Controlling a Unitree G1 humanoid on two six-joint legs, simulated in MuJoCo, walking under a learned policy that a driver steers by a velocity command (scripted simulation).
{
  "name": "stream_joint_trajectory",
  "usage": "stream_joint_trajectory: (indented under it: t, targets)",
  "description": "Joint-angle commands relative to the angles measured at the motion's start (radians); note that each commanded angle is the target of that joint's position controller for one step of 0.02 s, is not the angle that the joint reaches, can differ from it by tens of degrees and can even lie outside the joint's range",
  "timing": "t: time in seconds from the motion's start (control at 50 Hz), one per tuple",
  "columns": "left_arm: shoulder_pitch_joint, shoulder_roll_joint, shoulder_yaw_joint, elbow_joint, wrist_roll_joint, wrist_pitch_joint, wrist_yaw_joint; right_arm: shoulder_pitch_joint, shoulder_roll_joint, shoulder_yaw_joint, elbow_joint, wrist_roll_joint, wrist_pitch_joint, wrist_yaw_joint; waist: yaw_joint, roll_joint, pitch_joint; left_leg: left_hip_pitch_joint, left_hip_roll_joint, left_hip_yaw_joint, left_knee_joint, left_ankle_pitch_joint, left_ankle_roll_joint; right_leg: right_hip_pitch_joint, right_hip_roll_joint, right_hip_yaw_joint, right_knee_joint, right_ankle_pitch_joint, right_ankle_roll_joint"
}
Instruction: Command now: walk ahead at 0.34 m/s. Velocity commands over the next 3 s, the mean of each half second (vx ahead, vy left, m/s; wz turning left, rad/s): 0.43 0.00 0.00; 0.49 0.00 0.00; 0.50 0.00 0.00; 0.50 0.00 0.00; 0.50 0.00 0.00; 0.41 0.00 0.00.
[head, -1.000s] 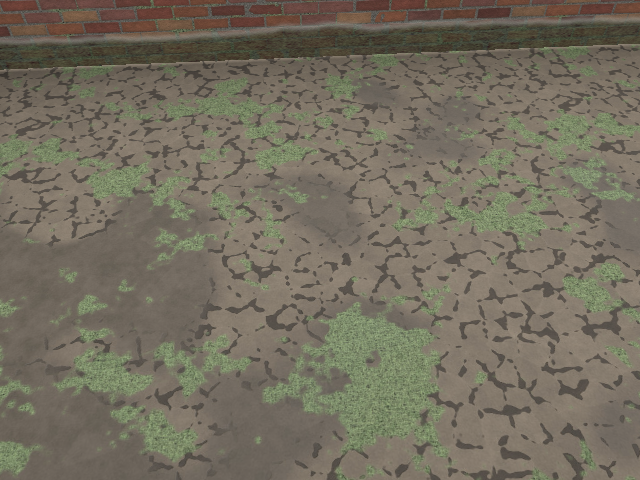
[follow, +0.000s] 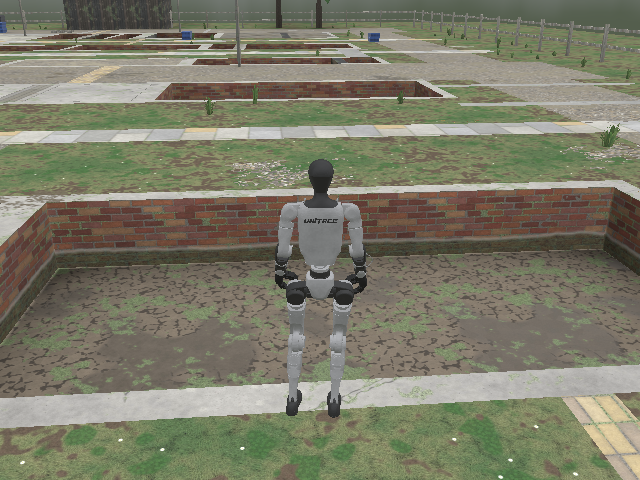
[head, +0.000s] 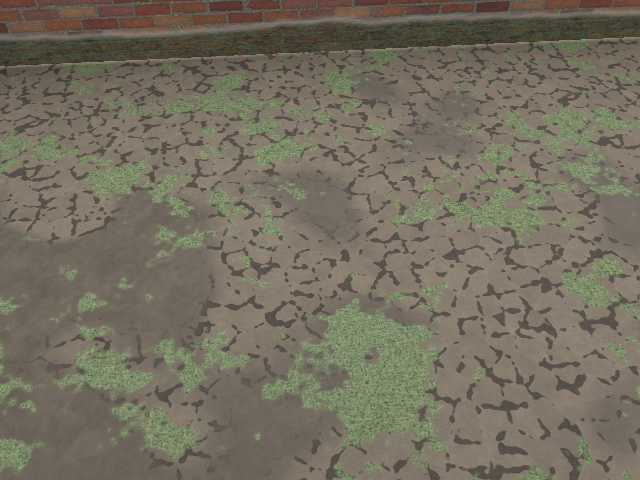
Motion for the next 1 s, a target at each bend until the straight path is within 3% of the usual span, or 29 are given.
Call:
stream_joint_trajectory:
  t: [0.02,0.06,0.08,0.18,0.2,0.22,0.26,0.28,0.32,0.36,0.38,0.42,0.44,0.48,0.52,0.54,0.58,0.62,0.64,0.68,0.74,0.76,0.78,0.8,0.86,0.88,0.92,0.98,1.0]
  targets:
    - [-0.066,0.072,0.020,-0.099,-0.002,-0.016,0.003,-0.090,-0.073,-0.020,-0.110,-0.005,-0.015,-0.003,0.007,-0.023,-0.055,-0.013,0.013,-0.010,0.031,0.204,0.042,-0.003,-0.113,0.092,-0.014,0.318,-0.021]
    - [-0.013,0.083,0.022,-0.080,-0.012,-0.011,0.019,-0.039,-0.069,-0.019,-0.086,-0.005,-0.021,-0.005,-0.005,-0.023,-0.095,0.024,-0.007,0.002,0.039,0.047,0.042,-0.011,-0.116,0.121,-0.031,0.173,-0.021]
    - [-0.097,0.072,0.017,-0.121,-0.004,-0.010,0.010,-0.113,-0.068,-0.018,-0.128,-0.005,-0.015,-0.002,0.001,-0.025,0.012,-0.049,0.004,-0.005,0.061,0.210,0.039,-0.059,-0.110,0.091,0.013,0.305,-0.021]
    - [-0.080,0.062,0.017,-0.139,0.006,-0.017,0.009,-0.127,-0.077,-0.024,-0.147,-0.009,-0.014,-0.002,0.009,-0.007,-0.072,-0.009,0.009,-0.012,0.113,0.300,0.044,-0.061,-0.107,0.074,0.079,0.338,-0.011]
    - [-0.027,0.074,0.020,-0.116,-0.008,-0.014,0.023,-0.083,-0.069,-0.023,-0.121,-0.005,-0.021,-0.005,-0.003,-0.009,-0.116,0.028,-0.012,0.000,0.103,0.106,0.043,-0.050,-0.114,0.107,0.040,0.193,-0.012]
    - [-0.113,0.068,0.017,-0.153,0.000,-0.012,0.013,-0.157,-0.071,-0.021,-0.159,-0.005,-0.013,-0.001,0.003,-0.018,-0.003,-0.043,0.001,-0.008,0.115,0.274,0.039,-0.100,-0.110,0.079,0.078,0.326,-0.010]
    - [-0.092,0.060,0.016,-0.154,0.007,-0.015,0.008,-0.154,-0.077,-0.025,-0.159,-0.007,-0.010,0.001,0.011,-0.014,-0.061,-0.016,0.005,-0.013,0.134,0.314,0.043,-0.086,-0.109,0.070,0.100,0.344,-0.006]
    - [-0.035,0.070,0.019,-0.130,-0.007,-0.013,0.022,-0.106,-0.068,-0.024,-0.134,-0.005,-0.018,-0.001,-0.002,-0.017,-0.115,0.026,-0.014,-0.003,0.122,0.120,0.042,-0.070,-0.115,0.103,0.058,0.198,-0.007]
    - [-0.130,0.067,0.016,-0.171,0.001,-0.011,0.013,-0.184,-0.074,-0.022,-0.169,-0.004,-0.014,0.004,0.003,-0.028,0.005,-0.049,-0.002,-0.012,0.129,0.276,0.038,-0.119,-0.115,0.079,0.091,0.323,-0.008]
    - [-0.095,0.060,0.016,-0.164,0.009,-0.016,0.007,-0.174,-0.080,-0.027,-0.166,-0.006,-0.011,0.005,0.012,-0.019,-0.062,-0.015,0.004,-0.016,0.148,0.330,0.042,-0.100,-0.110,0.065,0.114,0.344,0.000]
    - [-0.038,0.068,0.019,-0.140,-0.005,-0.015,0.021,-0.124,-0.068,-0.026,-0.140,-0.004,-0.020,0.001,0.000,-0.019,-0.125,0.030,-0.014,-0.007,0.134,0.139,0.042,-0.078,-0.114,0.098,0.072,0.197,-0.003]
    - [-0.079,0.075,0.020,-0.152,-0.010,-0.010,0.026,-0.152,-0.062,-0.022,-0.146,-0.004,-0.024,0.004,-0.007,-0.031,-0.041,-0.010,-0.020,-0.004,0.126,0.098,0.040,-0.109,-0.121,0.113,0.052,0.169,-0.008]
    - [-0.136,0.068,0.016,-0.181,0.001,-0.011,0.013,-0.203,-0.076,-0.024,-0.174,-0.002,-0.015,0.006,0.005,-0.031,0.010,-0.053,-0.003,-0.015,0.139,0.289,0.038,-0.130,-0.115,0.074,0.101,0.318,-0.004]
    - [-0.041,0.067,0.019,-0.147,-0.003,-0.014,0.021,-0.135,-0.069,-0.026,-0.143,-0.003,-0.021,0.003,0.003,-0.021,-0.116,0.025,-0.014,-0.010,0.140,0.149,0.044,-0.086,-0.114,0.093,0.078,0.190,-0.001]
    - [-0.076,0.073,0.020,-0.156,-0.008,-0.011,0.026,-0.155,-0.062,-0.022,-0.147,-0.003,-0.026,0.005,-0.005,-0.030,-0.047,-0.009,-0.019,-0.008,0.130,0.114,0.042,-0.110,-0.118,0.105,0.060,0.161,-0.005]
    - [-0.134,0.067,0.017,-0.183,0.003,-0.013,0.013,-0.206,-0.077,-0.024,-0.174,-0.002,-0.017,0.007,0.006,-0.028,0.004,-0.052,-0.002,-0.019,0.141,0.308,0.041,-0.127,-0.113,0.068,0.109,0.313,0.000]
    - [-0.040,0.066,0.019,-0.149,-0.001,-0.015,0.022,-0.138,-0.069,-0.026,-0.143,-0.002,-0.023,0.003,0.004,-0.017,-0.121,0.025,-0.013,-0.013,0.144,0.164,0.045,-0.083,-0.112,0.086,0.085,0.187,0.002]
    - [-0.076,0.072,0.020,-0.158,-0.007,-0.011,0.027,-0.156,-0.061,-0.022,-0.148,-0.002,-0.027,0.005,-0.004,-0.027,-0.050,-0.010,-0.019,-0.010,0.132,0.123,0.043,-0.108,-0.117,0.099,0.066,0.158,-0.002]
    - [-0.134,0.066,0.017,-0.184,0.004,-0.013,0.014,-0.207,-0.076,-0.023,-0.175,-0.001,-0.018,0.008,0.007,-0.027,0.002,-0.055,-0.002,-0.021,0.143,0.316,0.042,-0.126,-0.112,0.063,0.115,0.310,0.003]
    - [-0.040,0.065,0.019,-0.150,-0.001,-0.015,0.022,-0.138,-0.068,-0.025,-0.144,-0.002,-0.023,0.004,0.005,-0.016,-0.123,0.022,-0.014,-0.014,0.145,0.167,0.046,-0.083,-0.112,0.082,0.090,0.182,0.004]
    - [-0.082,0.072,0.020,-0.162,-0.006,-0.009,0.028,-0.160,-0.063,-0.022,-0.149,-0.002,-0.028,0.007,-0.004,-0.028,-0.037,-0.020,-0.021,-0.012,0.135,0.122,0.044,-0.113,-0.118,0.097,0.067,0.152,-0.002]
    - [-0.135,0.065,0.017,-0.187,0.004,-0.010,0.014,-0.206,-0.078,-0.023,-0.176,-0.001,-0.018,0.009,0.007,-0.029,0.012,-0.064,-0.004,-0.022,0.145,0.316,0.041,-0.133,-0.112,0.060,0.117,0.302,0.004]
    - [-0.107,0.058,0.017,-0.179,0.013,-0.015,0.010,-0.191,-0.083,-0.026,-0.170,-0.004,-0.016,0.009,0.015,-0.021,-0.049,-0.037,0.003,-0.029,0.154,0.356,0.046,-0.108,-0.109,0.051,0.133,0.319,0.008]
    - [-0.039,0.063,0.019,-0.152,0.001,-0.016,0.022,-0.135,-0.070,-0.025,-0.144,-0.002,-0.025,0.005,0.005,-0.014,-0.127,0.021,-0.014,-0.017,0.146,0.173,0.047,-0.081,-0.111,0.079,0.094,0.176,0.006]
    - [-0.084,0.071,0.020,-0.163,-0.006,-0.009,0.028,-0.159,-0.063,-0.021,-0.150,-0.002,-0.029,0.007,-0.004,-0.025,-0.037,-0.023,-0.021,-0.014,0.136,0.127,0.045,-0.113,-0.118,0.094,0.071,0.148,-0.001]
    - [-0.137,0.064,0.017,-0.187,0.004,-0.011,0.015,-0.205,-0.078,-0.022,-0.177,0.000,-0.018,0.009,0.006,-0.027,0.012,-0.068,-0.004,-0.024,0.146,0.320,0.042,-0.134,-0.112,0.057,0.121,0.299,0.006]
    - [-0.040,0.062,0.019,-0.152,0.001,-0.016,0.023,-0.135,-0.070,-0.025,-0.145,-0.002,-0.025,0.005,0.005,-0.013,-0.128,0.018,-0.014,-0.019,0.148,0.175,0.048,-0.081,-0.111,0.076,0.098,0.173,0.007]
    - [-0.085,0.070,0.020,-0.163,-0.006,-0.010,0.028,-0.159,-0.063,-0.021,-0.151,-0.002,-0.029,0.007,-0.004,-0.025,-0.038,-0.025,-0.021,-0.015,0.137,0.128,0.045,-0.114,-0.119,0.091,0.074,0.146,-0.001]
    - [-0.138,0.063,0.017,-0.187,0.005,-0.011,0.015,-0.205,-0.079,-0.022,-0.178,-0.001,-0.019,0.010,0.006,-0.028,0.012,-0.070,-0.005,-0.025,0.147,0.321,0.043,-0.134,-0.113,0.055,0.123,0.298,0.006]
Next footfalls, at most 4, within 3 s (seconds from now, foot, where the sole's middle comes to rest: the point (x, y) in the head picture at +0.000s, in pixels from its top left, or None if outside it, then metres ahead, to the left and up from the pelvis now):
none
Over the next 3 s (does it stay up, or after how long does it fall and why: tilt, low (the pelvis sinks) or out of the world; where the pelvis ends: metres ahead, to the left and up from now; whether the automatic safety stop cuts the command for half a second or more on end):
stays up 0.00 0.01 0.00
